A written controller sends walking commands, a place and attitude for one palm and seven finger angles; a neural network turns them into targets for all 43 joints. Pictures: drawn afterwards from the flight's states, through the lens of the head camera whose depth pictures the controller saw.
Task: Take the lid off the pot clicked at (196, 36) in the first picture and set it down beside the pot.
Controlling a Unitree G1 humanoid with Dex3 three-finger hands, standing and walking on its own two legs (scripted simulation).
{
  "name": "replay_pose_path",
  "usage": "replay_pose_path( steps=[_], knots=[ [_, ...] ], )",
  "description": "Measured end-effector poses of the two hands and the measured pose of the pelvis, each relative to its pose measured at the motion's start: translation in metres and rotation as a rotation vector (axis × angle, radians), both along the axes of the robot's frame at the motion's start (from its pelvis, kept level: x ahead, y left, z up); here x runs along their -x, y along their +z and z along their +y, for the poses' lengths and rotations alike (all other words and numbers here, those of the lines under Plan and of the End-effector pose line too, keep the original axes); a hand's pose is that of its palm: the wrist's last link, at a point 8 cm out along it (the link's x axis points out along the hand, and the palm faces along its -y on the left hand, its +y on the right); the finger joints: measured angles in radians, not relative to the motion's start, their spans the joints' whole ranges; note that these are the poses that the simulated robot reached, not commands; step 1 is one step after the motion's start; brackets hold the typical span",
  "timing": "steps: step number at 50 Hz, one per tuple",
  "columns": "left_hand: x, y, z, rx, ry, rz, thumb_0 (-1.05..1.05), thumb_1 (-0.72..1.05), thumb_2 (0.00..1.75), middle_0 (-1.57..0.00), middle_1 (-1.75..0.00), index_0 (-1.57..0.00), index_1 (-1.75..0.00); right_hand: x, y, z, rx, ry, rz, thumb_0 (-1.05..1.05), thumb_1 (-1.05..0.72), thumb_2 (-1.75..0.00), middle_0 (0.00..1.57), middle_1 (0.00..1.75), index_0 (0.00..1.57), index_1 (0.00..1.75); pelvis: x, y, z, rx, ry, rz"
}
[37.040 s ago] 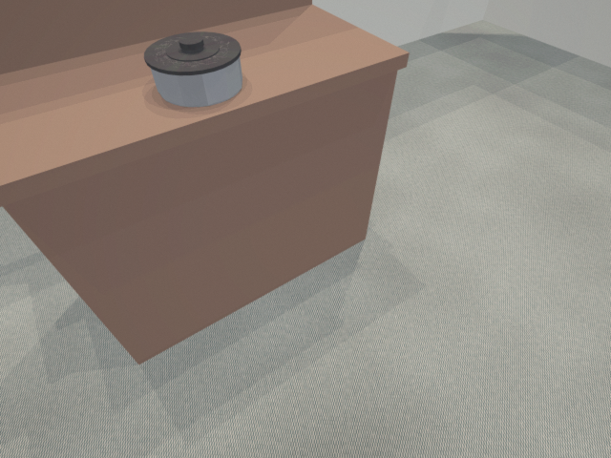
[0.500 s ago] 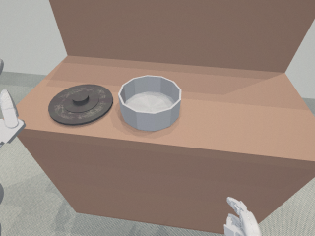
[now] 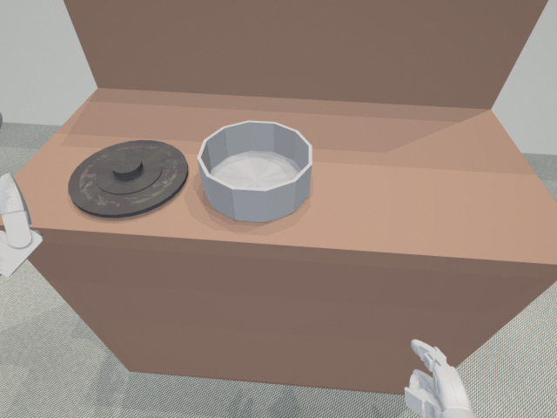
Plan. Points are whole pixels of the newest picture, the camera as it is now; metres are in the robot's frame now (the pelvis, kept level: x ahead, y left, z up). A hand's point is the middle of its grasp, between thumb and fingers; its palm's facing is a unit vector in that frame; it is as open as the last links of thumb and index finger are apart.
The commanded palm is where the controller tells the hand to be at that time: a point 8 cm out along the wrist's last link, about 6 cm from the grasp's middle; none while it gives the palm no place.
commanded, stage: step back with the hand held close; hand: left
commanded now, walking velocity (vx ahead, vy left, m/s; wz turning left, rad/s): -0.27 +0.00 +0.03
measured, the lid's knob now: (127, 166) +0.49 +0.33 +0.08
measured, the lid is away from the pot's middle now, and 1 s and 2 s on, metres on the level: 0.24 0.24 0.24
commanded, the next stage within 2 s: stop stepping back and stand still in 0.88 s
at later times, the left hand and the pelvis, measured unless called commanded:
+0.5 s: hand out of the picture +0.12 +0.27 +0.26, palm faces +0.51 -0.77 -0.39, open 7.4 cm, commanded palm +0.07 +0.32 +0.27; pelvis -0.06 +0.04 -0.02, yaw +1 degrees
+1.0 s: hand out of the picture +0.04 +0.33 +0.26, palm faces +0.41 -0.85 -0.33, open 7.4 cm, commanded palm -0.07 +0.39 +0.27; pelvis -0.21 +0.11 -0.01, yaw -2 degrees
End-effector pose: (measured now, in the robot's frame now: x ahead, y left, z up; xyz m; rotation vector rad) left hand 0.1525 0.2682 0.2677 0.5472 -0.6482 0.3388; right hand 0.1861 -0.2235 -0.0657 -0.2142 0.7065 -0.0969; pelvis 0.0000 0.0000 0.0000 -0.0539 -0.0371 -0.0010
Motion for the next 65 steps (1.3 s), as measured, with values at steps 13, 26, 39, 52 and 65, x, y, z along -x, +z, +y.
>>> replay_pose_path(
  steps=[13,26,39,52,65],
  knots=[
    [0.010,-0.013,0.009,-0.157,-0.065,0.112,0.01,0.88,0.89,-0.21,-0.30,-0.22,-0.30,0.058,-0.010,-0.002,0.046,-0.102,0.105,0.01,-0.90,-0.89,0.20,0.30,0.20,0.30,0.027,-0.008,0.018,-0.014,-0.013,0.049],
    [0.074,-0.006,0.045,-0.072,0.017,-0.133,0.01,0.88,0.89,-0.21,-0.30,-0.22,-0.30,0.108,-0.021,0.021,0.062,-0.117,0.077,0.02,-0.90,-0.89,0.21,0.30,0.21,0.30,0.066,-0.021,0.040,0.040,0.007,0.015],
    [0.126,-0.011,0.050,-0.057,-0.087,-0.104,0.01,0.88,0.89,-0.21,-0.30,-0.21,-0.30,0.160,-0.017,0.054,0.050,-0.066,0.076,0.01,-0.90,-0.89,0.21,0.30,0.21,0.30,0.131,-0.018,0.062,0.032,-0.032,0.062],
    [0.151,-0.020,0.120,-0.004,-0.125,-0.041,0.00,0.88,0.89,-0.21,-0.30,-0.21,-0.30,0.257,-0.007,0.103,0.044,-0.113,0.088,0.01,-0.90,-0.89,0.21,0.30,0.21,0.30,0.223,-0.010,0.116,0.048,-0.043,0.072],
    [0.309,0.012,0.137,-0.211,-0.092,-0.139,0.01,0.87,0.89,-0.22,-0.30,-0.22,-0.30,0.362,-0.029,0.137,0.029,-0.108,0.169,0.01,-0.90,-0.89,0.21,0.30,0.21,0.30,0.308,-0.019,0.146,0.010,-0.072,0.095]
  ],
)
